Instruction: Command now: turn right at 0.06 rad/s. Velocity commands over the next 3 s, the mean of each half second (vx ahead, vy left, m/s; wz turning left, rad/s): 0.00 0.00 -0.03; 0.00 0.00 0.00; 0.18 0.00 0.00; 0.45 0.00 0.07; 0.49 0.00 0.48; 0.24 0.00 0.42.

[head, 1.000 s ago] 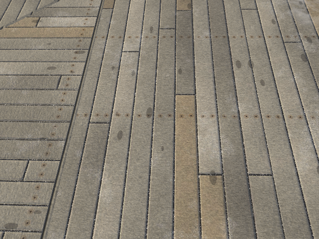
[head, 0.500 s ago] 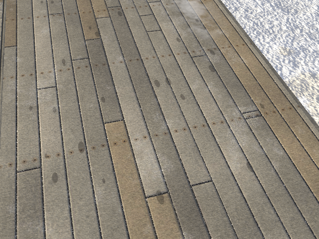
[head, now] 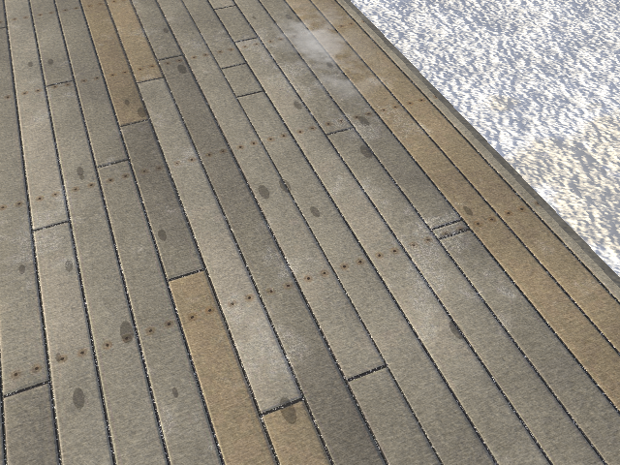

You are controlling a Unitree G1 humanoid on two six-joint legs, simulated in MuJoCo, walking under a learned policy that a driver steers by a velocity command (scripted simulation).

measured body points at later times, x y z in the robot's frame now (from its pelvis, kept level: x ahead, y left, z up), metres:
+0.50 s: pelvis +0.01 +0.00 +0.00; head +0.01 +0.00 +0.45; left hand +0.10 +0.26 -0.13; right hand +0.08 -0.26 -0.14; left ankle +0.01 +0.15 -0.74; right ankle -0.01 -0.11 -0.74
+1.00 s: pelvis +0.01 +0.01 +0.00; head +0.02 +0.01 +0.45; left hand +0.05 +0.26 -0.15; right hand +0.03 -0.25 -0.15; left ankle +0.01 +0.15 -0.74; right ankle -0.01 -0.11 -0.74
